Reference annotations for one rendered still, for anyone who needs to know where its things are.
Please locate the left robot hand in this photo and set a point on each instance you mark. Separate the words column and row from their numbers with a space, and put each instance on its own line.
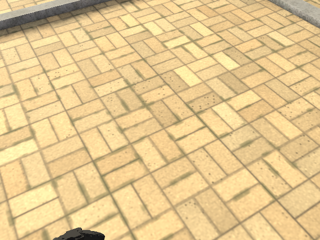
column 79, row 234

